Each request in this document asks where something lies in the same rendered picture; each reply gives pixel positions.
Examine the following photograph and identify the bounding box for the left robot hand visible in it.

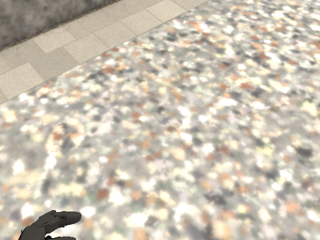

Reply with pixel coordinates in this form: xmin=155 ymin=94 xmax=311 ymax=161
xmin=18 ymin=210 xmax=82 ymax=240

